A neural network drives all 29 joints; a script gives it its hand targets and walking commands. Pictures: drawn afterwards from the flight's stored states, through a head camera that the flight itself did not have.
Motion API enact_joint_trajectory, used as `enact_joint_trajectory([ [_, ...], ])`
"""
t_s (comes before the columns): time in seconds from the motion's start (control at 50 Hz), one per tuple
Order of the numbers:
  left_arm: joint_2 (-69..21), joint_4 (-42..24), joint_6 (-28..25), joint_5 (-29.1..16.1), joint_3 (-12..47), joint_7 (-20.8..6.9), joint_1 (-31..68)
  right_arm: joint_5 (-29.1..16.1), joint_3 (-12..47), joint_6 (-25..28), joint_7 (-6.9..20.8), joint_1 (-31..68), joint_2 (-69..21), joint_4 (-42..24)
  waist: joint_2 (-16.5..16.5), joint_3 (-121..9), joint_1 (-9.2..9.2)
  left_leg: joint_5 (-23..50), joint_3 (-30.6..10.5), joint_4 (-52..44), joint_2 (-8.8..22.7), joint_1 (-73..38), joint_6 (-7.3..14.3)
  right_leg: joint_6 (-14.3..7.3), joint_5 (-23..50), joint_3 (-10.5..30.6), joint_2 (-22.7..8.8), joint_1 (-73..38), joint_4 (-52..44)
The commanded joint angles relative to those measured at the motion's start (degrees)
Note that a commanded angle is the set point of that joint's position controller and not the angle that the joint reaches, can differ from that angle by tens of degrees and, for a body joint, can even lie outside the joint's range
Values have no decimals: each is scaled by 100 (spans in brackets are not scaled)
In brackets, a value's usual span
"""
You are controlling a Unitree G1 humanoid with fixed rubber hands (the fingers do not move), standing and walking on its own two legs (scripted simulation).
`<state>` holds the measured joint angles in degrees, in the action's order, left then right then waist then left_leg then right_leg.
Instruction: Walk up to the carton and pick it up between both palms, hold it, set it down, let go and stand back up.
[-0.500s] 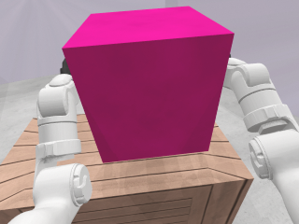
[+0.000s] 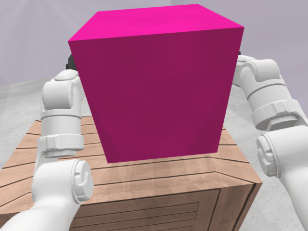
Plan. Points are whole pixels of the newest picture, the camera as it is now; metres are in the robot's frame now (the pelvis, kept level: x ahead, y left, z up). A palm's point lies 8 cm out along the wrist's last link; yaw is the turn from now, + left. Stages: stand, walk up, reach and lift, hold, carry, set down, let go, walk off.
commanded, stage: hold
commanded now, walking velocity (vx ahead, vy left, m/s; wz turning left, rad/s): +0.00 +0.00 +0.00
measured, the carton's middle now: (155, 79) +0.41 -0.01 +0.27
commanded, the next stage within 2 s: none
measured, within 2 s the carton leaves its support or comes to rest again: neither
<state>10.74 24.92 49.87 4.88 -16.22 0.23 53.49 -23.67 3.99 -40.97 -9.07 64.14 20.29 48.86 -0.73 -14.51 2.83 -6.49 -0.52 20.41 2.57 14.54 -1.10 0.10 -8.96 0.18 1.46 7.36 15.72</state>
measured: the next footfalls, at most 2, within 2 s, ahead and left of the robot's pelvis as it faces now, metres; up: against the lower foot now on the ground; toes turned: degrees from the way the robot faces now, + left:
none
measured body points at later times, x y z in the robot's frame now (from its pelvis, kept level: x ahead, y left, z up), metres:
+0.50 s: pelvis +0.00 +0.00 +0.00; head -0.09 +0.00 +0.44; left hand +0.38 +0.18 +0.30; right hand +0.39 -0.19 +0.30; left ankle +0.05 +0.13 -0.75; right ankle -0.01 -0.12 -0.75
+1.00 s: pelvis +0.00 +0.00 +0.00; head -0.09 +0.01 +0.44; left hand +0.38 +0.18 +0.31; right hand +0.39 -0.19 +0.32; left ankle +0.05 +0.13 -0.75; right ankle -0.01 -0.12 -0.75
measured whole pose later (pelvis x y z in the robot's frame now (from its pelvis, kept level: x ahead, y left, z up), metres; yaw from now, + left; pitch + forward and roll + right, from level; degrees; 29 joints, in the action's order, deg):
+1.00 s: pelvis +0.00 +0.00 +0.00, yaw +0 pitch +0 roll -1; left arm 11.5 24.9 49.7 4.4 -16.2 -0.1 53.4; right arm -23.9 3.8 -41.2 -9.7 64.4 19.8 48.6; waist -0.7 -14.6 3.0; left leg -6.6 -1.0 20.3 2.7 14.1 -1.4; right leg -0.2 -9.2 -0.1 1.7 6.8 15.6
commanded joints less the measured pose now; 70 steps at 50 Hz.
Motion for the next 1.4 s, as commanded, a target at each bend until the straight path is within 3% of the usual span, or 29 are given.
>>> enact_joint_trajectory([
  [0.0,-3260,-1054,-436,-1245,2051,-952,4650,-1143,532,450,870,4652,-3615,-2320,-161,-1821,68,800,-239,-6,-331,-1305,-47,37,917,248,286,-1,-206],
  [0.08,-3303,-1530,-441,-1349,2205,-984,4637,-1158,528,413,813,4386,-3598,-2532,-172,-2175,218,1194,-273,98,-313,-1513,-127,43,1315,253,278,-181,-171],
  [0.14,-3200,-1471,-414,-1282,2064,-955,4564,-1279,653,366,851,4464,-3639,-2563,-130,-2119,22,964,-252,52,-350,-1322,-74,37,1119,264,301,-136,-130],
  [0.16,-3323,-1346,-364,-1215,2111,-956,4465,-1239,598,360,834,4429,-3636,-2442,-399,-1847,56,790,-265,-4,-352,-1311,-132,13,914,261,295,23,-184],
  [0.24,-3139,-1381,-395,-1203,2059,-967,4355,-1273,686,382,857,4401,-3668,-2546,-178,-1858,10,1076,-254,11,-364,-1405,-75,99,1167,290,255,23,-212],
  [0.32,-3246,-1489,-359,-1246,2178,-975,4491,-1196,573,381,818,4407,-3635,-2543,-212,-2145,181,1008,-255,64,-333,-1477,-135,25,1095,253,270,-189,-189],
  [0.36,-3192,-1620,-394,-1232,2127,-972,4552,-1178,614,330,830,4139,-3648,-2330,-72,-1931,167,1185,-266,26,-307,-1542,-123,41,1252,267,268,-138,-195],
  [0.42,-3201,-1730,-356,-1302,2130,-960,4262,-1418,949,437,792,4589,-3865,-3215,113,-2487,-78,1348,-222,130,-380,-1473,-63,81,1521,231,357,-343,-67],
  [0.44,-3152,-1441,-389,-1133,1942,-929,4683,-1214,720,303,811,4520,-3790,-2512,-65,-1903,19,960,-231,45,-380,-1407,-41,73,1048,240,297,-102,-216],
  [0.5,-3212,-1594,-361,-1204,2069,-977,4420,-1268,808,384,753,4488,-3849,-2861,10,-2144,42,1176,-188,88,-401,-1531,-64,85,1345,238,292,-176,-166],
  [0.52,-3242,-1487,-330,-1205,2136,-988,4410,-1161,611,307,760,4193,-3698,-2546,-118,-1766,228,1045,-219,49,-378,-1479,-76,47,1152,239,264,-22,-224],
  [0.56,-3124,-1538,-360,-1223,2002,-979,4516,-1271,815,354,768,4525,-3851,-2868,69,-2081,1,1074,-201,47,-382,-1498,-29,113,1211,218,287,-180,-215],
  [0.66,-3006,-1059,-311,-1087,1862,-1065,4349,-1076,550,279,768,4246,-3659,-2129,68,-1382,103,586,-181,-116,-375,-1269,-7,62,785,279,231,49,-315],
  [0.7,-3142,-1217,-408,-1206,2017,-1057,4690,-1057,507,331,802,4521,-3754,-2372,-59,-1820,114,521,-188,-101,-360,-1245,-2,72,812,314,190,62,-282],
  [0.74,-3111,-1070,-391,-1090,1829,-1038,4643,-1083,588,333,855,4575,-3759,-2138,-61,-1492,-77,396,-211,-161,-353,-1093,-6,34,625,325,203,36,-295],
  [0.76,-3127,-1250,-407,-1164,2015,-1050,4769,-1022,498,329,846,4396,-3792,-2022,-237,-1773,87,491,-181,-115,-369,-1273,-46,59,773,307,210,-53,-258],
  [0.78,-3065,-1084,-426,-1220,1938,-1034,4677,-1164,658,382,855,4699,-3858,-2325,39,-1987,-111,514,-200,-74,-342,-1192,12,68,656,284,278,63,-205],
  [0.84,-3030,-727,-442,-1070,1754,-1025,4594,-1023,532,385,872,4620,-3770,-1972,62,-1676,-62,410,-207,-104,-352,-1194,36,85,536,257,238,53,-283],
  [0.92,-3171,-1256,-496,-1286,2115,-977,4804,-1084,440,378,811,4435,-3610,-1918,-297,-2067,187,948,-234,20,-336,-1499,-131,29,1000,285,272,30,-210],
  [0.96,-3149,-1071,-414,-1209,1917,-1031,4591,-1095,511,356,827,4375,-3653,-2086,0,-1744,120,774,-221,-59,-336,-1351,-21,53,898,278,256,-43,-243],
  [1.02,-3045,-1134,-358,-1068,1853,-1046,4535,-1221,516,297,828,4412,-3544,-2090,-344,-1638,105,878,-244,-33,-357,-1377,-79,-15,948,286,281,-52,-266],
  [1.04,-3266,-1412,-382,-1216,2189,-1045,4630,-1149,407,364,838,4360,-3491,-2193,-447,-1806,280,991,-262,-15,-333,-1436,-162,-16,1040,263,291,-33,-226],
  [1.1,-3223,-1253,-359,-1158,1959,-1000,4430,-1281,702,405,847,4602,-3662,-2514,-169,-1878,-50,1132,-236,39,-355,-1371,-92,11,1142,242,300,-175,-195],
  [1.2,-3292,-1872,-407,-1359,2341,-944,4734,-1365,721,380,825,4423,-3721,-2702,-318,-2304,166,1252,-277,126,-343,-1612,-148,5,1301,243,333,-111,-119],
  [1.22,-3258,-1643,-383,-1305,2100,-917,4582,-1415,804,403,844,4710,-3759,-2950,-53,-2222,-34,1250,-277,92,-365,-1488,-99,16,1293,231,326,-196,-140],
  [1.26,-3163,-1857,-415,-1281,2064,-858,4519,-1387,874,334,820,4325,-3764,-2684,-5,-2335,-94,1484,-242,173,-350,-1652,-88,44,1507,241,343,-193,-84],
  [1.28,-3220,-1682,-358,-1264,2159,-900,4488,-1365,741,326,777,4324,-3699,-2683,-125,-2042,167,1223,-279,144,-378,-1533,-118,43,1402,264,315,-152,-150],
  [1.34,-3240,-1701,-239,-1207,2194,-973,4235,-1323,619,264,720,4119,-3500,-2727,-357,-1852,289,1491,-286,150,-371,-1554,-188,0,1584,243,303,-275,-182],
  [1.38,-3077,-1980,-282,-1193,2150,-1021,4304,-1338,742,279,729,4059,-3689,-2925,-86,-2233,198,1429,-229,116,-362,-1568,-125,96,1653,275,265,-443,-153],
])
